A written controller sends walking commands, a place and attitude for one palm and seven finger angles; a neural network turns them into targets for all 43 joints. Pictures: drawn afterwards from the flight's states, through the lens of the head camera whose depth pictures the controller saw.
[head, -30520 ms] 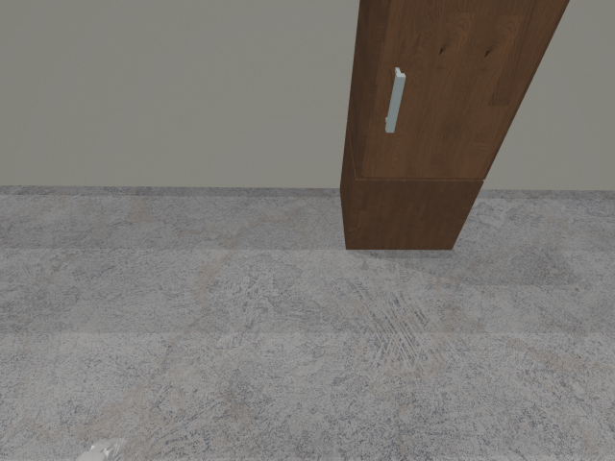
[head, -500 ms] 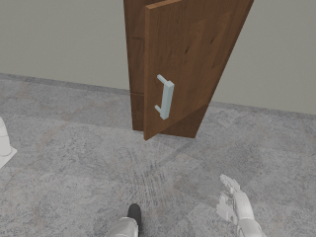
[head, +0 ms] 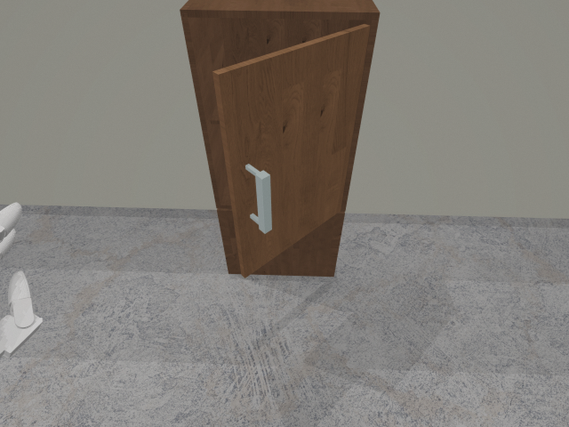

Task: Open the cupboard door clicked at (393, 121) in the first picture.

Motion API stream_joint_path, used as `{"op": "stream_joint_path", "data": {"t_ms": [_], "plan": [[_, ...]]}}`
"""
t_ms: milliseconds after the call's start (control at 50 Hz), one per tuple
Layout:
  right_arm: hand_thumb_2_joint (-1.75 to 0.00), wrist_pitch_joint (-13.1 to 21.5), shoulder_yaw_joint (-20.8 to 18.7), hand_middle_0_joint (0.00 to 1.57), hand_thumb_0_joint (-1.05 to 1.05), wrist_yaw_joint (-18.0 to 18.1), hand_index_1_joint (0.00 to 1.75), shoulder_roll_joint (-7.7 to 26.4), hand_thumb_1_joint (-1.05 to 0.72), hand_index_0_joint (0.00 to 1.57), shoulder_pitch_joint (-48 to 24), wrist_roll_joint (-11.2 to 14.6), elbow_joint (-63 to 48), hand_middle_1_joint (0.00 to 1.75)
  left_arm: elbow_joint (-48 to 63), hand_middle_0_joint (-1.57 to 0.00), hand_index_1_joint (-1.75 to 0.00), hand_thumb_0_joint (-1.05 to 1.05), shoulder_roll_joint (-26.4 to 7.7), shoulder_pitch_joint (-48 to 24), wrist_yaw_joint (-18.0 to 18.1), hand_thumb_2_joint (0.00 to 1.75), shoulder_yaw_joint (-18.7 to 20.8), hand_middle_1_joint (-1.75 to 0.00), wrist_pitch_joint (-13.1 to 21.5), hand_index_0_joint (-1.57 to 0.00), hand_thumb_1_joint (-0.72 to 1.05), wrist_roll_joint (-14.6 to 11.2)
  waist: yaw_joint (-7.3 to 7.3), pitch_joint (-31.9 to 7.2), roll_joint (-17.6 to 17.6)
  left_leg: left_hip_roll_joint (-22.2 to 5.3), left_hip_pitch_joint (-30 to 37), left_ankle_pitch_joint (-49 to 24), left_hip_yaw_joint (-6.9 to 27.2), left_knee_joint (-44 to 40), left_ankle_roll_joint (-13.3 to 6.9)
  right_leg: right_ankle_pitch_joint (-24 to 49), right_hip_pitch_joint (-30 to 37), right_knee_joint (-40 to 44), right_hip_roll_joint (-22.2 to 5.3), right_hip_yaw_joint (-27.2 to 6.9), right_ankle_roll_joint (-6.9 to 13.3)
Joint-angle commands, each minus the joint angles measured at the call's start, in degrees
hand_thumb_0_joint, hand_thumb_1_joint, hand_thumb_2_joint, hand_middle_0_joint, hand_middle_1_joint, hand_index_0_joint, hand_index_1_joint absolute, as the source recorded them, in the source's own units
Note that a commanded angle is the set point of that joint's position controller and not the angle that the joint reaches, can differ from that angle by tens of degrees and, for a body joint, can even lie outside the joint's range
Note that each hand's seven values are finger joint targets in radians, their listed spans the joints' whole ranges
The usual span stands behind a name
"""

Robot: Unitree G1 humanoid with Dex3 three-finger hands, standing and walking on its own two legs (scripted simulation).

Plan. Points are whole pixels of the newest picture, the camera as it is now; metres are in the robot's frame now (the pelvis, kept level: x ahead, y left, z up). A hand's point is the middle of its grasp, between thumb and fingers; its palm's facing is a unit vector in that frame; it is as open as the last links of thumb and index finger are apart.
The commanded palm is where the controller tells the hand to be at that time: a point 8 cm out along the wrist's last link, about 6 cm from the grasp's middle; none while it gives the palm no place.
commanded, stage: stop stepping back and stand still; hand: left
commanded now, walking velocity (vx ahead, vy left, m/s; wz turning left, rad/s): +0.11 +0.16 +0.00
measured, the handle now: (258, 199) +0.61 +0.10 -0.05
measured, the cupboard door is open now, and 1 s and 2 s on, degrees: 44 44 44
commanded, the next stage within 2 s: let the arm hang, fingers relaxed in 0.96 s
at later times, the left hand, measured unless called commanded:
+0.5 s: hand out of the picture +0.16 +0.30 +0.17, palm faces +0.46 -0.75 -0.46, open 7.4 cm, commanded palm +0.10 +0.34 +0.17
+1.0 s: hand out of the picture +0.14 +0.33 +0.15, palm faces +0.43 -0.76 -0.48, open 7.4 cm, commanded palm +0.08 +0.36 +0.17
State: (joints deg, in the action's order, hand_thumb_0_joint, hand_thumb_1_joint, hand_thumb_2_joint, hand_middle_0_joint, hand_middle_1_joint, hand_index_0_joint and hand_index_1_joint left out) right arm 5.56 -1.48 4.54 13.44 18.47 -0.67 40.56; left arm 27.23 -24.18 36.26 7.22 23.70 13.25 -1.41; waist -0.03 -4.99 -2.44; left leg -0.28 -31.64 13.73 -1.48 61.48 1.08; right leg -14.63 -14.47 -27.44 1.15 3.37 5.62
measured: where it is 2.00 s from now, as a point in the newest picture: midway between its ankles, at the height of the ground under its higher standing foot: outside the picture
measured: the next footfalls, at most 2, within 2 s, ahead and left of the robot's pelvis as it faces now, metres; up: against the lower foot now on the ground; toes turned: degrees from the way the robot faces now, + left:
left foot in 0.22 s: -0.01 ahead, +0.16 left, +0.00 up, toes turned +6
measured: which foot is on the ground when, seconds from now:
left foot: up 0.00-0.20, down 0.22-1.00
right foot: down 0.00-1.00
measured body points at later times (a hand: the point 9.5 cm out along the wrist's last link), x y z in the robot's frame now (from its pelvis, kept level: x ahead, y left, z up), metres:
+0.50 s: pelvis -0.03 +0.04 -0.01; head -0.03 +0.03 +0.44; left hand +0.13 +0.34 +0.19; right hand +0.17 -0.18 -0.08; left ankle -0.05 +0.15 -0.74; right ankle +0.00 -0.05 -0.74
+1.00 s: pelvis -0.05 +0.06 +0.00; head -0.04 +0.06 +0.45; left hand +0.11 +0.37 +0.18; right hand +0.11 -0.17 -0.09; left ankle -0.05 +0.15 -0.74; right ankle +0.00 -0.05 -0.74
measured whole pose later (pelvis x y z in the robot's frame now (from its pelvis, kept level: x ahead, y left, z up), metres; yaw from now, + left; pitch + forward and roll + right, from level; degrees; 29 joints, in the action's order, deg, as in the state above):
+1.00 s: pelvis -0.05 +0.06 +0.00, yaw +2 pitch -1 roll +0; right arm 6.2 0.2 4.2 12.3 13.1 0.1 35.7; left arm 25.5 -22.5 32.4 8.8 22.7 10.8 -2.4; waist -0.4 1.8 0.6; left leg 0.1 -10.5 13.9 -4.9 24.9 -1.7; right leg -8.5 -14.4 -23.5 -1.0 4.7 0.8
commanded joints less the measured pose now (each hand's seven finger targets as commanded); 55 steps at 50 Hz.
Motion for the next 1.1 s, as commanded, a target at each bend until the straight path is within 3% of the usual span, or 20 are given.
{"op": "stream_joint_path", "data": {"t_ms": [0,80,120,140,180,200,220,240,260,280,340,420,480,660,800,860,1020,1040,1060,1080], "plan": [[-0.90,5.42,-1.77,0.20,0.00,1.54,0.30,5.41,-0.90,0.20,-8.61,0.27,-9.10,0.30,-0.47,-0.20,-0.30,0.00,-9.55,-12.69,2.80,0.90,6.40,-0.30,3.64,-0.20,0.90,0.64,-0.44,3.88,-1.41,-0.53,1.88,3.90,-2.38,-15.45,-2.09,-7.20,3.04,15.57,-14.62,-15.78,-3.48],[-0.90,5.87,-1.79,0.20,0.00,0.93,0.30,5.36,-0.90,0.20,-8.98,0.49,-10.54,0.30,1.16,-0.20,-0.30,0.00,-7.10,-8.89,3.38,0.90,4.41,-0.30,2.69,-0.20,0.90,0.31,1.26,0.57,-10.17,0.71,8.94,7.49,-4.64,-30.24,-3.64,0.61,10.85,13.11,-14.81,-15.49,-4.49],[-0.90,5.67,-1.61,0.20,0.00,0.35,0.30,5.34,-0.90,0.20,-9.22,0.39,-11.09,0.30,5.29,-0.20,-0.30,0.00,-7.77,-8.82,3.61,0.90,5.02,-0.30,2.64,-0.20,0.90,0.13,0.74,-0.76,-9.46,0.66,14.52,3.85,-4.22,-38.33,-4.14,6.72,11.48,9.40,-13.11,-12.80,-4.67],[-0.90,5.49,-1.62,0.20,0.00,0.25,0.30,5.50,-0.90,0.20,-9.29,0.27,-11.55,0.30,7.37,-0.20,-0.30,0.00,-8.32,-8.61,3.73,0.90,5.60,-0.30,2.74,-0.20,0.90,0.02,0.40,-1.57,-6.39,-0.44,18.09,0.48,-2.86,-41.19,-4.54,9.59,10.91,6.47,-11.24,-10.98,-5.18],[-0.90,5.03,-2.17,0.20,0.00,0.17,0.30,6.57,-0.90,0.20,-9.99,0.43,-12.47,0.30,11.50,-0.20,-0.30,0.00,-8.78,-8.53,3.88,0.90,5.91,-0.30,3.08,-0.20,0.90,-0.23,0.37,-3.67,3.35,-6.08,25.02,-11.85,2.65,-40.44,-5.69,14.79,7.41,1.22,-7.43,-8.03,-6.67],[-0.90,4.76,-2.27,0.20,0.00,-0.03,0.30,7.14,-0.90,0.20,-10.08,0.73,-12.87,0.30,13.56,-0.20,-0.30,0.00,-9.40,-8.94,4.00,0.90,6.34,-0.30,3.23,-0.20,0.90,-0.24,0.48,-4.35,5.98,-8.30,26.33,-18.33,5.07,-38.63,-5.93,15.88,5.86,-0.77,-6.05,-6.81,-6.93],[-0.90,4.63,-2.22,0.20,0.00,-0.30,0.30,7.14,-0.90,0.20,-10.37,1.13,-13.07,0.30,13.73,-0.20,-0.30,0.00,-9.73,-8.48,3.72,0.90,6.56,-0.30,3.25,-0.20,0.90,-0.40,0.68,-3.97,5.91,-8.80,25.49,-19.45,4.86,-37.76,-5.34,15.15,5.39,-0.50,-5.46,-6.94,-7.10],[-0.90,4.49,-2.26,0.20,0.00,-0.32,0.30,6.67,-0.90,0.20,-9.85,1.31,-13.10,0.30,11.65,-0.20,-0.30,0.00,-9.97,-5.83,3.73,0.90,7.72,-0.30,2.73,-0.20,0.90,-0.28,0.10,-3.57,5.57,-7.01,23.94,-21.60,1.68,-35.11,-4.36,20.60,7.51,-0.33,-5.03,-7.23,-6.09],[-0.90,4.29,-1.69,0.20,0.00,-0.25,0.30,6.17,-0.90,0.20,-10.05,0.77,-12.71,0.30,13.26,-0.20,-0.30,0.00,-11.38,-5.82,3.53,0.90,8.72,-0.30,2.45,-0.20,0.90,-0.32,-0.45,-3.22,11.37,-5.46,21.52,-19.60,-0.10,-35.10,-3.42,23.78,8.34,-1.02,-6.14,-7.00,-4.76],[-0.90,4.00,-1.05,0.20,0.00,-0.35,0.30,5.15,-0.90,0.20,-10.33,0.97,-13.13,0.30,13.87,-0.20,-0.30,0.00,-10.64,-6.61,3.53,0.90,8.04,-0.30,2.46,-0.20,0.90,-0.31,-0.61,-1.71,10.61,-4.94,18.56,-17.49,-0.11,-35.13,-2.85,24.86,10.07,-0.96,-6.38,-6.71,-4.52],[-0.90,3.63,-0.95,0.20,0.00,-0.55,0.30,5.16,-0.90,0.20,-10.47,1.14,-13.44,0.30,11.03,-0.20,-0.30,0.00,-9.53,-6.91,3.52,0.90,7.43,-0.30,1.99,-0.20,0.90,-0.82,-0.62,-0.56,4.31,-3.78,16.80,-9.97,0.05,-34.86,-2.13,21.24,9.99,1.72,-7.00,-8.43,-4.16],[-0.90,2.92,-0.63,0.20,0.00,-0.53,0.30,5.39,-0.90,0.20,-10.74,1.03,-13.66,0.30,7.43,-0.20,-0.30,0.00,-8.16,-6.41,3.06,0.90,6.50,-0.30,1.04,-0.20,0.90,-1.21,-0.66,2.35,1.86,-4.06,16.40,-5.70,1.46,-37.22,-2.26,12.74,6.87,4.63,-6.12,-8.16,-4.66],[-0.90,2.78,-0.35,0.20,0.00,-0.38,0.30,5.50,-0.90,0.20,-11.43,0.97,-13.87,0.30,7.80,-0.20,-0.30,0.00,-7.66,-7.56,2.75,0.90,5.59,-0.30,0.77,-0.20,0.90,-1.15,-0.44,3.80,5.07,-5.10,15.23,-3.16,2.62,-40.63,-2.54,9.07,6.26,4.99,-4.72,-6.78,-5.41],[-0.90,4.03,-0.31,0.20,0.00,0.04,0.30,5.56,-0.90,0.20,-11.41,0.62,-14.39,0.30,13.88,-0.20,-0.30,0.00,-9.46,-8.92,3.09,0.90,6.44,-0.30,0.50,-0.20,0.90,-0.58,0.47,0.40,8.90,-5.02,13.58,-3.10,2.92,-44.41,-2.17,10.47,11.88,3.31,-3.28,-3.34,-6.20],[-0.90,3.81,-0.56,0.20,0.00,-0.09,0.30,5.51,-0.90,0.20,-10.59,0.72,-13.95,0.30,10.57,-0.20,-0.30,0.00,-8.10,-4.08,3.24,0.90,6.81,-0.30,0.81,-0.20,0.90,-1.02,0.27,1.26,6.30,-4.72,12.29,-2.66,3.17,-44.34,-1.61,11.01,12.11,4.41,-3.54,-3.39,-5.99],[-0.90,3.75,-0.82,0.20,0.00,0.03,0.30,5.82,-0.90,0.20,-11.00,0.76,-13.80,0.30,9.51,-0.20,-0.30,0.00,-8.01,-4.56,3.04,0.90,6.61,-0.30,0.83,-0.20,0.90,-0.99,0.26,2.60,7.40,-4.68,11.69,-0.29,3.21,-45.50,-1.46,8.53,10.74,5.00,-3.27,-3.16,-6.12],[-0.90,3.71,-0.89,0.20,0.00,0.34,0.30,5.83,-0.90,0.20,-10.89,0.77,-13.91,0.30,10.15,-0.20,-0.30,0.00,-7.59,-6.43,2.92,0.90,5.47,-0.30,0.96,-0.20,0.90,-0.70,0.37,1.53,5.82,-4.51,12.41,0.21,3.07,-45.27,-1.88,9.14,11.05,5.22,-3.22,-3.54,-6.33],[-0.90,5.90,-3.50,0.20,0.00,-5.19,0.30,15.73,-0.90,0.20,-13.45,1.01,0.36,0.30,-34.98,-0.20,-0.30,0.00,1.01,-11.28,-5.37,0.90,-18.39,-0.30,-6.59,-0.20,0.90,3.87,-2.56,9.93,5.69,-4.85,9.52,-10.67,5.30,-35.60,-2.71,12.59,-0.91,-2.64,-6.64,-1.21,-4.42],[-0.90,2.24,-3.54,0.20,0.00,-5.19,0.30,12.39,-0.90,0.20,-8.03,0.38,1.40,0.30,-37.31,-0.20,-0.30,0.00,2.91,-10.95,-6.80,0.90,-17.01,-0.30,-11.02,-0.20,0.90,3.35,-1.33,4.68,5.07,-5.42,15.75,-19.59,3.17,-35.35,-1.84,11.49,-2.71,-0.47,-6.67,-4.86,-3.51],[-0.90,0.82,-3.17,0.20,0.00,-4.99,0.30,12.06,-0.90,0.20,-6.67,0.40,0.08,0.30,-36.50,-0.20,-0.30,0.00,3.02,-10.93,-6.96,0.90,-16.95,-0.30,-12.60,-0.20,0.90,2.97,-1.54,4.00,5.99,-6.35,17.45,-19.95,3.31,-35.27,-2.18,7.26,-3.58,-1.45,-5.88,-3.53,-3.43]]}}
